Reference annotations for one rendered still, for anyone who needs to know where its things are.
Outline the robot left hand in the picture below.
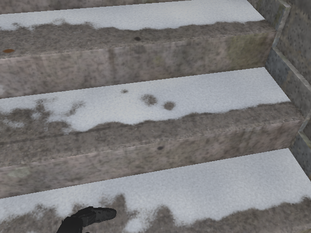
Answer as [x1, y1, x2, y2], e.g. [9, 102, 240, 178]
[56, 206, 117, 233]

